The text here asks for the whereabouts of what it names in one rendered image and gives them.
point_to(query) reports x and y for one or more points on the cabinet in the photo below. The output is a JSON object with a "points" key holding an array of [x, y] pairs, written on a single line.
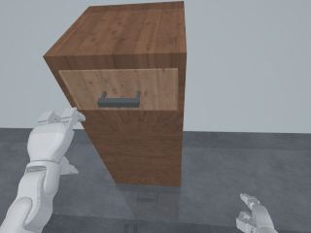
{"points": [[137, 146]]}

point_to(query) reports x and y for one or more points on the handle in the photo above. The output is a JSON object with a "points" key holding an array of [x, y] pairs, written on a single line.
{"points": [[118, 102]]}

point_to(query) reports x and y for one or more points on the drawer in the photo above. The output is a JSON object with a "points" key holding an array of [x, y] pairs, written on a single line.
{"points": [[158, 87]]}

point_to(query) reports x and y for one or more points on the robot right hand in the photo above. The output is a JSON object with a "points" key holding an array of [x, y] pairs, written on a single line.
{"points": [[250, 222]]}

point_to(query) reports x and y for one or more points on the left robot forearm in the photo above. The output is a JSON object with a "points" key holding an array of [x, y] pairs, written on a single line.
{"points": [[32, 209]]}

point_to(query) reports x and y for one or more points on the robot left hand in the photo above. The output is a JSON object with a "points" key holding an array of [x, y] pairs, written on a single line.
{"points": [[52, 137]]}

